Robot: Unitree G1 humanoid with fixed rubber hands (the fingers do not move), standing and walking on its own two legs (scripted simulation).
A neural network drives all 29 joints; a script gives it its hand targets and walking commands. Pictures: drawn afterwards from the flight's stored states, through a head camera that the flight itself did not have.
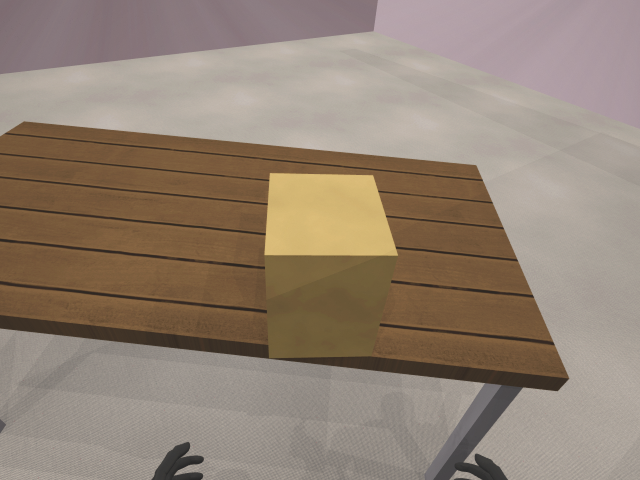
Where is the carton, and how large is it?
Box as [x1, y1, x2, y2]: [264, 173, 397, 357]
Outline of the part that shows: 270,173 264,254 269,357 371,355 397,257 396,250 372,175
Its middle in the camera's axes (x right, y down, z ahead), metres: +0.01 +0.04 +0.64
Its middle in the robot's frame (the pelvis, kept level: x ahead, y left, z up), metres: +0.47 +0.02 +0.02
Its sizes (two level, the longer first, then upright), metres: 0.196 0.171 0.232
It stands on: a table, 0.68 m high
